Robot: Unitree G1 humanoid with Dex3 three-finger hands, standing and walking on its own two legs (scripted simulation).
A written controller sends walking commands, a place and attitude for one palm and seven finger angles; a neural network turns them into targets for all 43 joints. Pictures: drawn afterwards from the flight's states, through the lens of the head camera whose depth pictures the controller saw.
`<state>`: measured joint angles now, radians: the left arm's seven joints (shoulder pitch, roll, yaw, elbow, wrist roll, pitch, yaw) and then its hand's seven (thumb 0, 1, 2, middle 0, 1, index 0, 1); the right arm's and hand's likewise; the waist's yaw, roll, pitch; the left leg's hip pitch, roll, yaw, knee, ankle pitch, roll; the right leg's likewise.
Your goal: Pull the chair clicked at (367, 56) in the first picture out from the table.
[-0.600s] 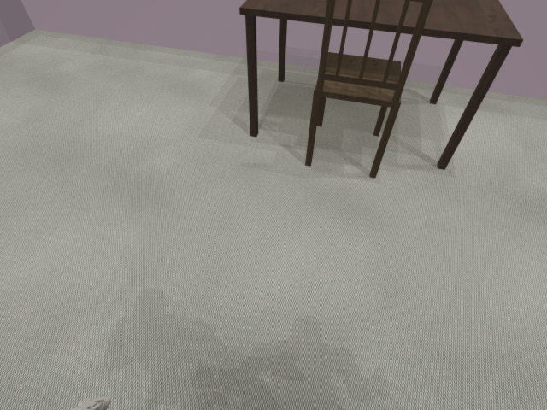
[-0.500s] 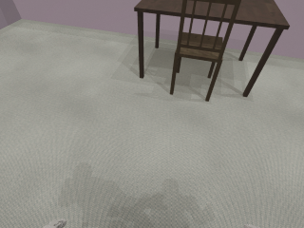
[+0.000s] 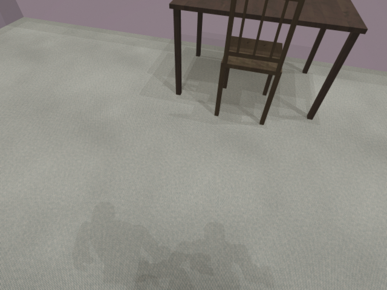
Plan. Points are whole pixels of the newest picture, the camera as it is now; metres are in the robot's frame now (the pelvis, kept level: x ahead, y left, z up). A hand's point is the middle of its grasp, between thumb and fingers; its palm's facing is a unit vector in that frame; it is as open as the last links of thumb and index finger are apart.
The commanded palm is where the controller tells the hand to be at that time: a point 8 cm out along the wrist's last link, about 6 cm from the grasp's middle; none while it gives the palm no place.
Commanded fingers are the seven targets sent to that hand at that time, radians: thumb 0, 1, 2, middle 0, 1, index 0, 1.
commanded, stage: stand and wait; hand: left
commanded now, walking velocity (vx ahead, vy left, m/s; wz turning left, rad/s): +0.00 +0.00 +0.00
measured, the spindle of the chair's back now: (260, 28) +1.47 -0.29 -0.07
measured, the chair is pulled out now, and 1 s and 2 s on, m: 0.00 0.00 0.00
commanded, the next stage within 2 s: look at it before walking up in 0.22 s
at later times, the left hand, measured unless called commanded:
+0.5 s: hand out of the picture +0.07 +0.24 -0.16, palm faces -0.03 -0.95 -0.32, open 7.4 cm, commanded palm none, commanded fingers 0.00 0.90 0.90 -0.20 -0.30 -0.20 -0.30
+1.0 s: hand out of the picture +0.07 +0.24 -0.16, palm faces -0.03 -0.94 -0.33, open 7.4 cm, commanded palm none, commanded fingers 0.00 0.90 0.90 -0.20 -0.30 -0.20 -0.30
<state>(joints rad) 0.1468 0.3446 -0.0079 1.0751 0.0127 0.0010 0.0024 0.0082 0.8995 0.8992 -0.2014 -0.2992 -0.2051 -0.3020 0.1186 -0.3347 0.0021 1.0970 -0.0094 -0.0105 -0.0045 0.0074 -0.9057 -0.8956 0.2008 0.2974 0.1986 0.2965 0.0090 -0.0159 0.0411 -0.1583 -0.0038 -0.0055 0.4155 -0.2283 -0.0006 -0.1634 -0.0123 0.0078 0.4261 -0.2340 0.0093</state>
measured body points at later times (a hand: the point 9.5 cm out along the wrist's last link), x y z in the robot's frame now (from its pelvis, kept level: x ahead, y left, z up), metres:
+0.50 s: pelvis -0.01 +0.00 +0.00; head +0.00 +0.00 +0.45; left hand +0.07 +0.29 -0.13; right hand +0.08 -0.29 -0.13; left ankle +0.00 +0.12 -0.74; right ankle +0.00 -0.13 -0.74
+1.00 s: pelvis +0.00 +0.00 +0.00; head +0.01 +0.00 +0.45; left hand +0.07 +0.29 -0.13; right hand +0.09 -0.30 -0.13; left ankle +0.00 +0.12 -0.74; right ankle +0.00 -0.13 -0.74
